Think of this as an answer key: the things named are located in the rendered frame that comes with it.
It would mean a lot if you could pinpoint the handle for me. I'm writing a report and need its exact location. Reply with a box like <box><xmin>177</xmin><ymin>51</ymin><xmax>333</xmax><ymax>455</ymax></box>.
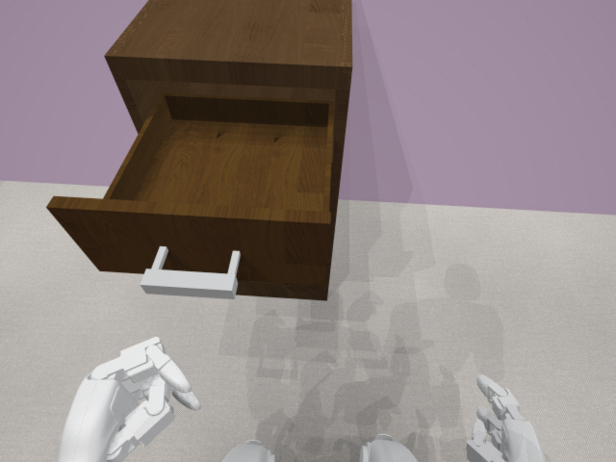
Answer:
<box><xmin>140</xmin><ymin>246</ymin><xmax>241</xmax><ymax>299</ymax></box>

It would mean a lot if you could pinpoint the robot left hand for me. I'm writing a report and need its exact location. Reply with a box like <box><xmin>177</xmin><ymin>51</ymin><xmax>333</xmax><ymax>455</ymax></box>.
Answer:
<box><xmin>58</xmin><ymin>337</ymin><xmax>201</xmax><ymax>462</ymax></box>

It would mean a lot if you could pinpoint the robot right hand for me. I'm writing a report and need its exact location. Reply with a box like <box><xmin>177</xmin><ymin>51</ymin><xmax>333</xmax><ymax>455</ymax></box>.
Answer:
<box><xmin>467</xmin><ymin>374</ymin><xmax>546</xmax><ymax>462</ymax></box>

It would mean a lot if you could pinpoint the cabinet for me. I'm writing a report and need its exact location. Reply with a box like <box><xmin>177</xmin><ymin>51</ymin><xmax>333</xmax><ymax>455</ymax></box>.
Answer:
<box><xmin>104</xmin><ymin>0</ymin><xmax>352</xmax><ymax>301</ymax></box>

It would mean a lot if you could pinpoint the right robot thigh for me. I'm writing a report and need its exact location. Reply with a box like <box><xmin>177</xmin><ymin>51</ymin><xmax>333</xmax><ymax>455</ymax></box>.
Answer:
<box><xmin>360</xmin><ymin>440</ymin><xmax>418</xmax><ymax>462</ymax></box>

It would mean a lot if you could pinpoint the drawer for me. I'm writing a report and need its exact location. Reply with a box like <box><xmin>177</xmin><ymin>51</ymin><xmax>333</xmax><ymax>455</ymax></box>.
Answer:
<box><xmin>46</xmin><ymin>92</ymin><xmax>334</xmax><ymax>286</ymax></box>

